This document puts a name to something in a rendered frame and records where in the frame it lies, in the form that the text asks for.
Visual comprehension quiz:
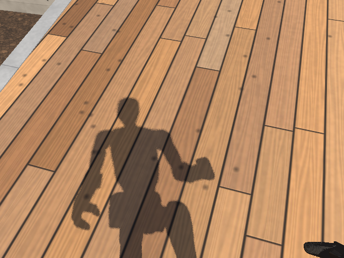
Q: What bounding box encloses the robot right hand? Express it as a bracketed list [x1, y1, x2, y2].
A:
[304, 241, 344, 258]

